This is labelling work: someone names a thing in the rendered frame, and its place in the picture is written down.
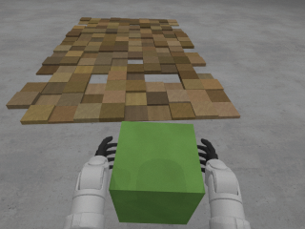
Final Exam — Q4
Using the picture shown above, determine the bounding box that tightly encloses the robot right hand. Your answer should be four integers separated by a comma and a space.
196, 138, 218, 173

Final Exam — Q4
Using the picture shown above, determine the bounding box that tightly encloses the robot left hand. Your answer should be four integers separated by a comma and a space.
95, 136, 118, 169

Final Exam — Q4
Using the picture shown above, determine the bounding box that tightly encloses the robot right forearm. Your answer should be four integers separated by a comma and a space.
205, 158, 251, 229

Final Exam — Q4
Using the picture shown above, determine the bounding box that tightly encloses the robot left forearm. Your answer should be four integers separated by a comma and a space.
63, 156, 110, 229

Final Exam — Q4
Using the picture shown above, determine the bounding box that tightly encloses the carton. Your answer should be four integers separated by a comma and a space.
109, 121, 206, 225

